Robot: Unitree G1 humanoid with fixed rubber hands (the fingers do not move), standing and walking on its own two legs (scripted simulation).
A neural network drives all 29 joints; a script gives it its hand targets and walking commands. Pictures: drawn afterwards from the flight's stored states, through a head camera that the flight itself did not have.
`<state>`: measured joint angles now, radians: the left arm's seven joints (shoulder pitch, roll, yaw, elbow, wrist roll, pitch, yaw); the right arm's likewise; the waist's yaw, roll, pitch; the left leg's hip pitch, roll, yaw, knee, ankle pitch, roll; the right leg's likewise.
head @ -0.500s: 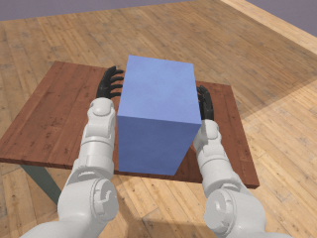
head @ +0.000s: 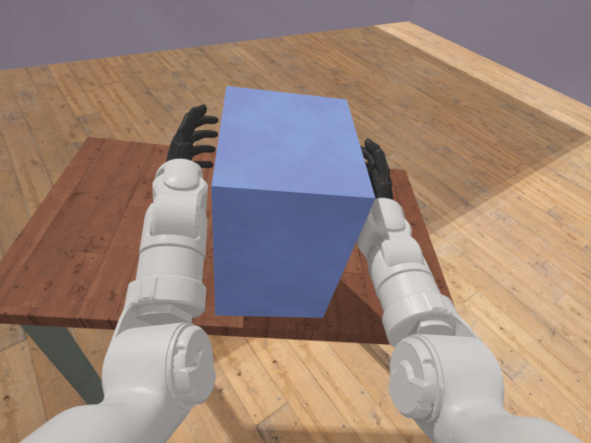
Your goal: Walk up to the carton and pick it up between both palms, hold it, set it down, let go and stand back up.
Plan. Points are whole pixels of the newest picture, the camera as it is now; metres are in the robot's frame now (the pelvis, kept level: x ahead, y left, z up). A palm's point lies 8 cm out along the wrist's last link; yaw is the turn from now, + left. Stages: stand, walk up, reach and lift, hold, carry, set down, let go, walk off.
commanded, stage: reach and lift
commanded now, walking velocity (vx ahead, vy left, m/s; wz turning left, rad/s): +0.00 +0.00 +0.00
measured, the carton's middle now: (278, 211) +0.41 +0.03 +0.11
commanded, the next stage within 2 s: none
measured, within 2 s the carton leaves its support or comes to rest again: neither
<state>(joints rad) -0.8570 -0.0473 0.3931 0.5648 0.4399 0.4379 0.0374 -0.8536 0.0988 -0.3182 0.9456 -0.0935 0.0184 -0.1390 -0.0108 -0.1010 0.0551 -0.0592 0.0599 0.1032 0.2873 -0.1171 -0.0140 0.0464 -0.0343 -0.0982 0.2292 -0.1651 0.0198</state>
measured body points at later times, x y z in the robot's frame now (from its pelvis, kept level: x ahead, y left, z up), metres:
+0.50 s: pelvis -0.01 +0.00 +0.00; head -0.05 +0.03 +0.44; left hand +0.40 +0.14 +0.23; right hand +0.39 -0.12 +0.20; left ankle +0.03 +0.12 -0.75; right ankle -0.02 -0.13 -0.75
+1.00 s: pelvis -0.01 +0.00 +0.00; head -0.06 +0.03 +0.44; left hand +0.39 +0.15 +0.25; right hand +0.39 -0.12 +0.22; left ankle +0.03 +0.12 -0.75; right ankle -0.02 -0.13 -0.75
